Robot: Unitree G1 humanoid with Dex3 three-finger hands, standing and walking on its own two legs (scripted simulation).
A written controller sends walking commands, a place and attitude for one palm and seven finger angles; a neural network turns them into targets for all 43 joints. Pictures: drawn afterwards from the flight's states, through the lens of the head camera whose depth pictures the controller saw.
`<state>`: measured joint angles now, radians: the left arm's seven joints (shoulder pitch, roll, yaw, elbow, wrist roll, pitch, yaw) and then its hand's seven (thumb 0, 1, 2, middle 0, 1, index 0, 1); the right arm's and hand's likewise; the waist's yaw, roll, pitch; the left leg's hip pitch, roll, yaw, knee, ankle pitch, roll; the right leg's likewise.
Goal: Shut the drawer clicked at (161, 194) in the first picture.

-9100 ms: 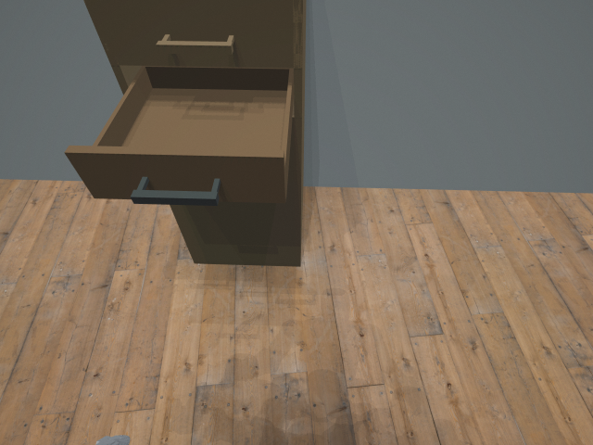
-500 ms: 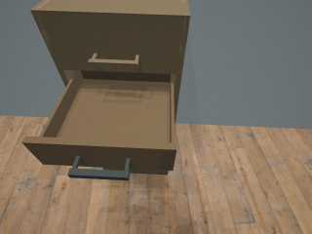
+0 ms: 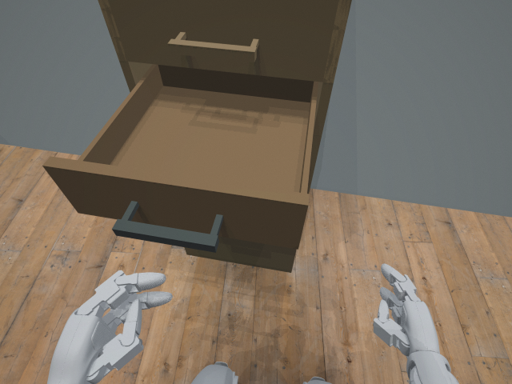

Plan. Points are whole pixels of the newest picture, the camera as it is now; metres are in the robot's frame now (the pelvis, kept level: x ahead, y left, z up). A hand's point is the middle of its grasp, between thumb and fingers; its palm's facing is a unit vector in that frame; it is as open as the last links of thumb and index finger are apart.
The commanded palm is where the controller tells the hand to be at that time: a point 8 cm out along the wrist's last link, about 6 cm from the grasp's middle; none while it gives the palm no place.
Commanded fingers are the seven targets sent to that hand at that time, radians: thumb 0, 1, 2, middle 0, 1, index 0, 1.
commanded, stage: raise the hand and make a fist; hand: left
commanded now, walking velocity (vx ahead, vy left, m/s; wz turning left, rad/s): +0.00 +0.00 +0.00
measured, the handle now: (170, 224) +0.32 +0.17 +0.08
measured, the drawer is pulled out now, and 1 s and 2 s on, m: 0.30 0.30 0.30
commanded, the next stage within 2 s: bring the fist close to the handle in 1.34 s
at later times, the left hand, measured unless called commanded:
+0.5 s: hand (120, 321) +0.17 +0.18 +0.12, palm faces -0.04 -1.00 -0.06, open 3.2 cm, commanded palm +0.12 +0.23 +0.13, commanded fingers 0.00 0.90 0.90 -1.28 -1.47 -1.28 -1.47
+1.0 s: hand (107, 312) +0.16 +0.16 +0.18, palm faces -0.05 -0.99 -0.10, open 3.3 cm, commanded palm +0.10 +0.22 +0.19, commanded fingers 0.00 0.90 0.90 -1.40 -1.60 -1.40 -1.60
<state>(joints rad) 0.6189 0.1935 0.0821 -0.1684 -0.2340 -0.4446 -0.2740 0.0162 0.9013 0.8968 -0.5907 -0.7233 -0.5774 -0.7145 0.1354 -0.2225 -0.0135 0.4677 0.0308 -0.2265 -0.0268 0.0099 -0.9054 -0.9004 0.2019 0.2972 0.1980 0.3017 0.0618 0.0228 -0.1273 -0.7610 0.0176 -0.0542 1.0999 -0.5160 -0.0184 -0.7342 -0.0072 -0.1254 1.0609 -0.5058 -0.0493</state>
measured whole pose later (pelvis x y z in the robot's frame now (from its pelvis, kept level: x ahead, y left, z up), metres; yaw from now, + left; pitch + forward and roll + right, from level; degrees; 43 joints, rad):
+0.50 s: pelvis +0.02 +0.02 +0.02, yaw -2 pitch +8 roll -2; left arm 0.78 0.21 0.07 -0.40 -0.24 -0.33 -0.22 0.02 0.90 0.90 -1.09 -1.26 -1.09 -1.26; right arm 0.26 -0.24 -0.04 0.51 0.06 -0.26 -0.04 0.02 -0.90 -0.90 0.20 0.30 0.20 0.30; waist 0.01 0.03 -0.12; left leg -0.61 0.01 0.00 0.96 -0.49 0.02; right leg -0.59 -0.01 -0.08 0.91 -0.46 -0.01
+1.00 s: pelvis +0.03 +0.03 +0.04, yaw -1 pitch +3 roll -2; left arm 0.84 0.22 0.03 -0.68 -0.19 -0.12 -0.18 0.02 0.90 0.90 -1.39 -1.59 -1.40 -1.59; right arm 0.25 -0.20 0.05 0.48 0.07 -0.28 -0.02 0.01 -0.90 -0.90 0.21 0.30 0.20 0.30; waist 0.06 0.06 -0.13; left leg -0.45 0.00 -0.01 0.86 -0.47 0.03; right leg -0.42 -0.02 -0.08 0.81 -0.43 0.00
